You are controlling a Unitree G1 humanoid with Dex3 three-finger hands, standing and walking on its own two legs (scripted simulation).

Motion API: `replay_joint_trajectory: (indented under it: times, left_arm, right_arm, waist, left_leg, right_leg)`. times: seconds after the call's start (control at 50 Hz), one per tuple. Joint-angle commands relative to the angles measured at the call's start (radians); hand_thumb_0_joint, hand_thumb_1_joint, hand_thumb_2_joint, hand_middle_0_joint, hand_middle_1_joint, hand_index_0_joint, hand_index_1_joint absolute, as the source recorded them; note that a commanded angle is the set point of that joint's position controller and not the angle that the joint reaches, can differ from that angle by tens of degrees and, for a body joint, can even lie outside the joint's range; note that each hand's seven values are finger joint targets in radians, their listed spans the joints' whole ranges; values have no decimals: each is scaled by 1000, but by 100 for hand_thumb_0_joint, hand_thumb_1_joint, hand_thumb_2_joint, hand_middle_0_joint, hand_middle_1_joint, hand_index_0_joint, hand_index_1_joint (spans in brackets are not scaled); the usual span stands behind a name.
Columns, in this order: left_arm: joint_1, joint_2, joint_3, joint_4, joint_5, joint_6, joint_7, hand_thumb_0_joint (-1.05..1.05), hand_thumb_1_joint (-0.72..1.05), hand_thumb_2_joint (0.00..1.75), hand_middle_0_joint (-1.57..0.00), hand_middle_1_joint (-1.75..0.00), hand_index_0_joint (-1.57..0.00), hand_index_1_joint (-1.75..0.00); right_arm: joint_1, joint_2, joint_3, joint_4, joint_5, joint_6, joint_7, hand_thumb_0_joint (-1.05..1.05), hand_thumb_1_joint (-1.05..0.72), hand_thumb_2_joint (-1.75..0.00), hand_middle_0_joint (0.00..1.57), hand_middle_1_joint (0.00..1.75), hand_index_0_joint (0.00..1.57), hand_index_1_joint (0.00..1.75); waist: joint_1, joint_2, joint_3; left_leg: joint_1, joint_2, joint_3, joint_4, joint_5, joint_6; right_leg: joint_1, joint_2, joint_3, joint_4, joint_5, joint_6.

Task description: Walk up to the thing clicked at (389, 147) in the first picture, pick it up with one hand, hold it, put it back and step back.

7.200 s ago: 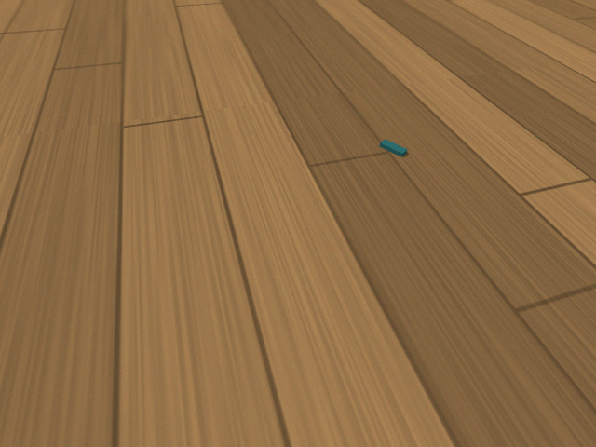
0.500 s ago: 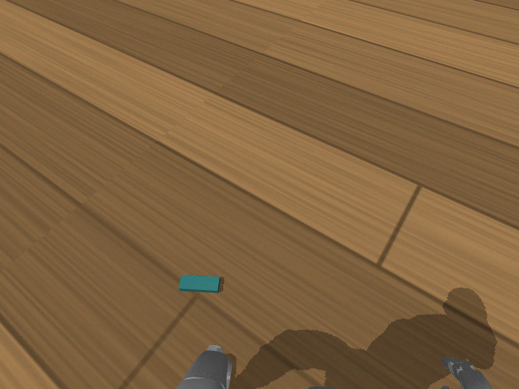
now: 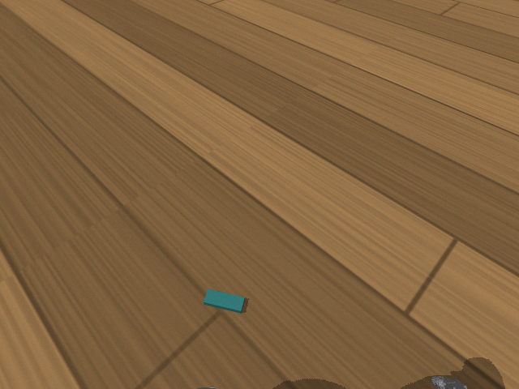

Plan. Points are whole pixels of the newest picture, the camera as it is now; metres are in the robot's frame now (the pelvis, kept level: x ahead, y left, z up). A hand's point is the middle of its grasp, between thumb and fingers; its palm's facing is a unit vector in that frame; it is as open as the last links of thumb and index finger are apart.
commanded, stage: walk up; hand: left
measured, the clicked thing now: (224, 301) +0.54 +0.17 -0.75
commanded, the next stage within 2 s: stand in 1.14 s
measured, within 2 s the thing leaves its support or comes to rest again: neither
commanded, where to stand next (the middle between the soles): +0.13 -0.01 m, yaw -7 degrees
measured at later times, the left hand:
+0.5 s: hand out of the picture +0.09 +0.28 -0.15, palm faces -0.15 -0.89 -0.43, open 7.3 cm
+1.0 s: hand out of the picture +0.13 +0.23 -0.14, palm faces -0.15 -0.93 -0.33, open 7.3 cm
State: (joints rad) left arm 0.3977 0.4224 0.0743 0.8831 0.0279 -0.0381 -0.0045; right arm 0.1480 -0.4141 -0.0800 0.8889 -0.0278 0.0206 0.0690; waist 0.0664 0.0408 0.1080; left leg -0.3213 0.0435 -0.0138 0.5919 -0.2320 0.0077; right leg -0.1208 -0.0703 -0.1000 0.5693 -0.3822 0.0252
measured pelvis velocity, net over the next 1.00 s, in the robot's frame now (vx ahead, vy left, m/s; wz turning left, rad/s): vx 0.00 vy -0.01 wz -0.14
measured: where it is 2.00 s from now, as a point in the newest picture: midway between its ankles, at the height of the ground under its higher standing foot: outside the picture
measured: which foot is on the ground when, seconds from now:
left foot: down 0.00-0.48, up 0.50-0.72, down 0.74-1.00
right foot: down 0.00-0.02, up 0.04-0.42, down 0.44-1.00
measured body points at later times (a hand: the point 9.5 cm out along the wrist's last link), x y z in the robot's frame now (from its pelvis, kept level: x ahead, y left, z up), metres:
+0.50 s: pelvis +0.01 +0.00 -0.01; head +0.06 -0.02 +0.43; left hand +0.09 +0.32 -0.12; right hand +0.08 -0.33 -0.13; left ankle +0.07 +0.13 -0.72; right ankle +0.01 -0.12 -0.73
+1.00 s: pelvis +0.00 -0.01 +0.01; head +0.00 +0.00 +0.45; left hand +0.13 +0.28 -0.12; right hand +0.03 -0.32 -0.12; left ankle +0.01 +0.12 -0.73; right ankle +0.01 -0.12 -0.73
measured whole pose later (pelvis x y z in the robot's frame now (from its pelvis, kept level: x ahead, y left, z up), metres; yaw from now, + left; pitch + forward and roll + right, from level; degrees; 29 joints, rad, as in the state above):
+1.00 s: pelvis +0.00 -0.01 +0.01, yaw -8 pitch -3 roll +0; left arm 0.17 0.36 0.02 0.99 0.01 -0.02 -0.02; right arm 0.19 -0.36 -0.02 1.00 -0.02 -0.01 0.02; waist -0.01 -0.01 0.05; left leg -0.18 0.02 0.02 0.56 -0.33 0.00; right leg -0.23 0.01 0.00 0.55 -0.27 -0.01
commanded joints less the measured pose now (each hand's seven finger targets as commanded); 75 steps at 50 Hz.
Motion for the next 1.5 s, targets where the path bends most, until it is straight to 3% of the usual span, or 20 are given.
replay_joint_trajectory:
  times: [0.0, 0.02, 0.06, 0.14, 0.38, 0.42, 0.44, 0.46, 0.48, 0.54, 0.7, 0.72, 0.76, 0.78, 0.8, 0.86, 0.9, 0.98, 1.16, 1.48]
  left_arm:
    - [-8, 60, -9, -103, -25, -4, 12, 0, 90, 90, -20, -30, -20, -30]
    - [33, 111, -1, -70, -28, 17, 22, 0, 90, 90, -20, -30, -20, -30]
    - [-7, 205, 16, -32, -27, 27, 24, 0, 90, 90, -20, -30, -20, -30]
    - [18, 197, 25, 27, -26, 33, 9, 0, 90, 90, -20, -30, -20, -30]
    - [-37, 140, 29, 4, -7, 38, 1, 0, 90, 90, -20, -30, -20, -30]
    - [-50, 186, 44, -4, 4, 22, 10, 0, 90, 90, -20, -30, -20, -30]
    - [-77, 253, 62, -29, 15, 13, 13, 0, 90, 90, -20, -30, -20, -30]
    - [-141, 268, 57, -57, 11, 7, 17, 0, 90, 90, -20, -30, -20, -30]
    - [-157, 288, 54, -66, 9, 9, 16, 0, 90, 90, -20, -30, -20, -30]
    - [-208, 214, 36, -75, 4, 15, 23, 0, 90, 90, -20, -30, -20, -30]
    - [-213, 197, 33, -72, -12, 18, 11, 0, 90, 90, -20, -30, -20, -30]
    - [-230, 180, 21, -75, -19, 21, 8, 0, 90, 90, -20, -30, -20, -30]
    - [-240, 90, -7, -72, -36, 21, 6, 0, 90, 90, -20, -30, -20, -30]
    - [-258, 159, 12, -42, -25, 23, 17, 0, 90, 90, -20, -30, -20, -30]
    - [-233, 168, 13, -16, -17, 15, 13, 0, 90, 90, -20, -30, -20, -30]
    - [-242, 154, 10, 8, -17, -13, 2, 0, 90, 90, -20, -30, -20, -30]
    - [-259, 182, 12, 27, -17, -21, 9, 0, 90, 90, -20, -30, -20, -30]
    - [-311, 186, 1, 43, -14, -15, 2, 0, 90, 90, -20, -30, -20, -30]
    - [-332, 127, -29, 123, -36, -19, 8, 0, 90, 90, -20, -30, -20, -30]
    - [-366, 139, -39, 201, -23, -4, 11, 0, 90, 90, -20, -30, -20, -30]
  right_arm:
    - [140, -240, -59, -36, -13, -53, -57, 0, -90, -90, 20, 30, 20, 30]
    - [76, -256, -50, -74, -3, -57, -66, 0, -90, -90, 20, 30, 20, 30]
    - [-12, -263, -53, -78, 9, -51, -63, 0, -90, -90, 20, 30, 20, 30]
    - [-53, -225, -29, -86, 14, -73, -70, 0, -90, -90, 20, 30, 20, 30]
    - [-68, -224, -35, -107, 18, -36, -87, 0, -90, -90, 20, 30, 20, 30]
    - [-44, -181, -18, -103, 30, -24, -85, 0, -90, -90, 20, 30, 20, 30]
    - [-23, -136, -3, -113, 43, -21, -86, 0, -90, -90, 20, 30, 20, 30]
    - [-37, -106, 8, -106, 41, -12, -95, 0, -90, -90, 20, 30, 20, 30]
    - [-56, -151, -6, -96, 33, -10, -104, 0, -90, -90, 20, 30, 20, 30]
    - [-20, -163, -11, -56, 44, -15, -98, 0, -90, -90, 20, 30, 20, 30]
    - [72, -139, 10, 14, 11, -63, -88, 0, -90, -90, 20, 30, 20, 30]
    - [90, -146, 3, 27, 3, -72, -90, 0, -90, -90, 20, 30, 20, 30]
    - [25, -235, -12, 8, -15, -85, -90, 0, -90, -90, 20, 30, 20, 30]
    - [-10, -276, -17, 4, -1, -80, -81, 0, -90, -90, 20, 30, 20, 30]
    - [-66, -259, -16, 2, 4, -78, -75, 0, -90, -90, 20, 30, 20, 30]
    - [-60, -160, 23, 5, 9, -73, -70, 0, -90, -90, 20, 30, 20, 30]
    - [-23, -151, 23, 25, 20, -66, -66, 0, -90, -90, 20, 30, 20, 30]
    - [-7, -148, 19, 56, 13, -50, -59, 0, -90, -90, 20, 30, 20, 30]
    - [-44, -173, 30, 111, 27, -74, -75, 0, -90, -90, 20, 30, 20, 30]
    - [-122, -149, 39, 185, 22, -62, -75, 0, -90, -90, 20, 30, 20, 30]
  waist:
    - [-109, 242, -159]
    - [-84, 109, -155]
    - [-82, 103, -42]
    - [-57, 113, -12]
    - [-41, 99, -168]
    - [-33, -9, -187]
    - [-45, -194, -181]
    - [-53, -221, -136]
    - [-33, -237, -157]
    - [-59, -194, -120]
    - [-65, -191, -174]
    - [-81, -153, -173]
    - [-53, 80, -126]
    - [-63, 94, -80]
    - [-31, 82, -43]
    - [-31, 65, -53]
    - [-48, 19, -80]
    - [-74, -46, -28]
    - [-72, -69, -176]
    - [-64, -17, -124]
  left_leg:
    - [359, 216, -330, -239, 27, 89]
    - [208, 326, -487, -311, -194, 157]
    - [48, 301, -437, -367, -375, 199]
    - [17, 227, -220, -312, -135, 161]
    - [87, 217, -81, -24, 316, 172]
    - [20, 150, -27, 130, 260, 96]
    - [-102, 51, 38, 281, 75, 36]
    - [-185, -49, 43, 344, -341, 14]
    - [-84, -16, -27, 409, -408, 17]
    - [-112, -50, -36, 444, -318, 22]
    - [74, -55, 46, -144, -123, 5]
    - [191, -31, -5, -219, -1, 25]
    - [265, 228, -386, -306, 71, 131]
    - [104, 316, -414, -291, -36, 232]
    - [12, 293, -368, -272, -84, 238]
    - [0, 78, -87, -175, 65, 63]
    - [-44, 26, -53, -129, 15, 29]
    - [73, 9, -49, -155, -198, 41]
    - [228, 95, -90, -225, 382, 33]
    - [216, 90, -82, -347, 171, 12]
  right_leg:
    - [-369, 62, 94, 355, -154, -61]
    - [-323, 75, 191, 397, -206, -54]
    - [-291, 34, 234, 470, -173, -66]
    - [-275, 38, 236, 388, -84, -47]
    - [-130, 74, 75, 59, 48, -44]
    - [-26, 32, 178, -115, 272, -78]
    - [7, -133, 455, -146, 451, -136]
    - [-10, -244, 552, -162, 540, -237]
    - [-110, -290, 583, -131, 580, -313]
    - [-82, -144, 361, -79, 645, -240]
    - [-15, -127, 321, -4, 416, -206]
    - [-115, -118, 305, 36, 412, -163]
    - [-343, 65, 170, 145, 81, -49]
    - [-251, 47, 142, 171, -153, -51]
    - [-154, 21, 154, 128, -95, -61]
    - [-22, 11, 218, -107, 237, -81]
    - [40, -48, 286, -144, 269, -112]
    - [-162, -82, 350, -274, -169, -121]
    - [38, -51, 203, -179, 571, -51]
    - [37, -57, 192, -286, 342, -34]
